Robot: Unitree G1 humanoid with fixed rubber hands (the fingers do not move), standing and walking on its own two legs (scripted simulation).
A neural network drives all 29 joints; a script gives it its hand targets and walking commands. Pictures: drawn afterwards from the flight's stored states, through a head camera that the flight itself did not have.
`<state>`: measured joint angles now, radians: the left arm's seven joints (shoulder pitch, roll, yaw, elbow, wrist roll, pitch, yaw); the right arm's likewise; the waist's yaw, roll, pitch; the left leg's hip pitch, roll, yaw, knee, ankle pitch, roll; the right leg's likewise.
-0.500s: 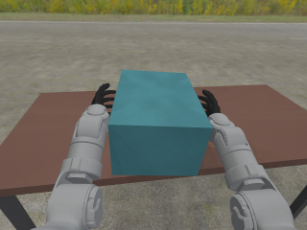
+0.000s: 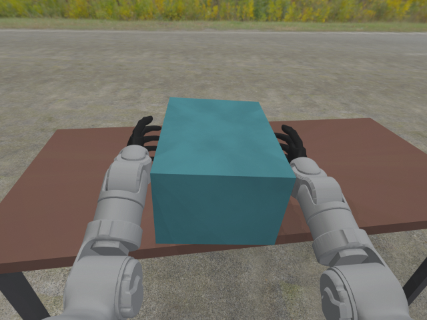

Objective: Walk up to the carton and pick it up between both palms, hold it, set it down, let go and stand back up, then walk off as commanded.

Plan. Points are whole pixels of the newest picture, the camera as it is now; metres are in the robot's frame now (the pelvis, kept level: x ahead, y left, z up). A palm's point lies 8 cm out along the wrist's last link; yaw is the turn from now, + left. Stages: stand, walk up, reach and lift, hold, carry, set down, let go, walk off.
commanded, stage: hold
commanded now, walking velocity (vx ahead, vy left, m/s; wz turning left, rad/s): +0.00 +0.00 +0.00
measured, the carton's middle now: (215, 161) +0.40 +0.03 +0.17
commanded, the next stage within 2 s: none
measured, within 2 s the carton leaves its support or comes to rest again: neither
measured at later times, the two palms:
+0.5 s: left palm (137, 153) +0.37 +0.17 +0.21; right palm (295, 163) +0.37 -0.13 +0.20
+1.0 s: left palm (137, 153) +0.37 +0.17 +0.21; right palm (296, 163) +0.37 -0.13 +0.20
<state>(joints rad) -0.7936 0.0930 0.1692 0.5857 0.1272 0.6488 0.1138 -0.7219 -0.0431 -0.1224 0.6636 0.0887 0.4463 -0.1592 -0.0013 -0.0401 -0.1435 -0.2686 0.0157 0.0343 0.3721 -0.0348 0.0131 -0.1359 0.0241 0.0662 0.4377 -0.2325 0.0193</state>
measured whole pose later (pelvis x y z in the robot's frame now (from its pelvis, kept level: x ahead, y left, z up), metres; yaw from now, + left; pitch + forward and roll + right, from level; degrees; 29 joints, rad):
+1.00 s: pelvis +0.00 +0.00 +0.00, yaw +0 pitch -4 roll -1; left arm -0.79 0.09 0.17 0.59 0.13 0.65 0.11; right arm -0.72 -0.04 -0.12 0.66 0.09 0.44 -0.16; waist 0.00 -0.04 -0.14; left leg -0.27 0.02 0.03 0.37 -0.03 0.01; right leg -0.13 0.02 0.07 0.44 -0.23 0.02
